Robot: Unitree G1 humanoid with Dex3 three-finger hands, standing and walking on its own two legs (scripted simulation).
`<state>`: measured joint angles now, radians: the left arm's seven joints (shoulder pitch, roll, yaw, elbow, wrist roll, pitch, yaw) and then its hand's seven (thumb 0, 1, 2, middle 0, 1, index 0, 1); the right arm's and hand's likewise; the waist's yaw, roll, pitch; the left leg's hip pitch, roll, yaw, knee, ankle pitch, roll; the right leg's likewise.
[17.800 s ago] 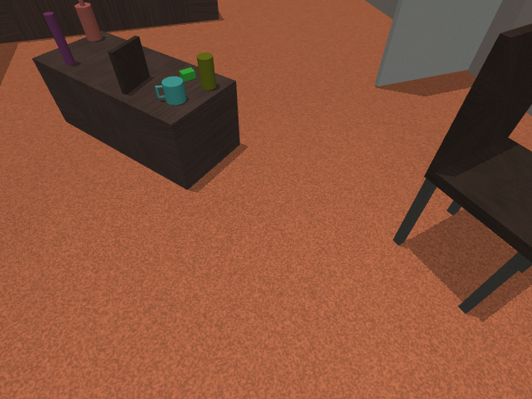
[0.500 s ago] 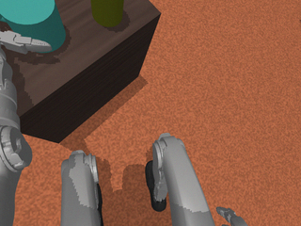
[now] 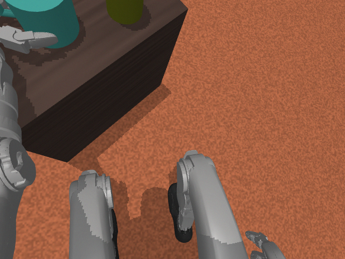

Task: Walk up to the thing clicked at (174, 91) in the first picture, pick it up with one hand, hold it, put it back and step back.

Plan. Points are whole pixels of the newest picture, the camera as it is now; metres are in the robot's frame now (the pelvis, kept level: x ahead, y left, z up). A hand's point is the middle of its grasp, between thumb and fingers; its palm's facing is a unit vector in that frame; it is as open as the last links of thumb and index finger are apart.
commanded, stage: settle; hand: left
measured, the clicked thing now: (33, 6) +0.60 +0.17 +0.03
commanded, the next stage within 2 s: lift in 0.82 s
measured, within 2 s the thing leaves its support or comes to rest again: leaves its support in 0.20 s
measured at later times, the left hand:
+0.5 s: hand out of the picture +0.59 +0.19 +0.10, palm faces +0.13 -0.99 -0.06, open 11.8 cm
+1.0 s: hand out of the picture +0.57 +0.19 +0.13, palm faces +0.13 -0.99 -0.06, open 11.8 cm
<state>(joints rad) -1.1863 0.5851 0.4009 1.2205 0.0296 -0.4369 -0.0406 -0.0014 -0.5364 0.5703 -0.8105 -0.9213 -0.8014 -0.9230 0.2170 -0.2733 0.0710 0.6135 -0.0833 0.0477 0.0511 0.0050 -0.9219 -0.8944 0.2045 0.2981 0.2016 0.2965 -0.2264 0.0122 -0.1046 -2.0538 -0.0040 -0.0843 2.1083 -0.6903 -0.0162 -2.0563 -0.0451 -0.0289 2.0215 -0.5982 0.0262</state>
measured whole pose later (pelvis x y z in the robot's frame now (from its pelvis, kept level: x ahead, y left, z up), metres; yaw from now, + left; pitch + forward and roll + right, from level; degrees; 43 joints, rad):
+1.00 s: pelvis +0.03 +0.00 +0.12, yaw +0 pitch +34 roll -4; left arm -0.97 0.48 0.35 1.11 -0.03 -0.40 -0.04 -0.02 -0.61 0.67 -0.72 -1.13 -0.72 -1.13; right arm 0.25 -0.24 0.04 0.67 -0.04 0.03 0.01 0.01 -0.92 -0.90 0.20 0.30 0.20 0.30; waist -0.19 0.03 -0.14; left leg -1.65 0.03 -0.07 1.71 -0.66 -0.01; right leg -1.65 -0.03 -0.04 1.63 -0.57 0.02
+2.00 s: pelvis +0.06 +0.00 +0.27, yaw +2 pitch +15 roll -2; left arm -0.35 0.23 0.15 0.64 -0.12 -0.37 0.01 -0.02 -0.61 0.65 -0.72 -1.16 -0.72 -1.15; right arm 0.24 -0.22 -0.01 0.67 0.00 0.00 -0.02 0.01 -0.94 -0.91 0.20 0.30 0.20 0.30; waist -0.06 0.01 -0.09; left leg -0.88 0.04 -0.05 1.13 -0.52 -0.02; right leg -0.89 -0.02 -0.05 1.06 -0.44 0.02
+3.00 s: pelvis +0.08 -0.01 +0.31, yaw +2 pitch +7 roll -1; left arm -0.18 0.20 0.13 0.51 -0.14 -0.35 -0.03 -0.03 -0.61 0.64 -0.72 -1.16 -0.72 -1.15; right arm 0.24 -0.22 -0.01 0.66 0.01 -0.01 -0.03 0.01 -0.94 -0.90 0.20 0.30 0.20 0.30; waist -0.04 0.01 -0.03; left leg -0.56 0.04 -0.03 0.88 -0.44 -0.02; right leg -0.58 -0.02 -0.04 0.83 -0.38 0.01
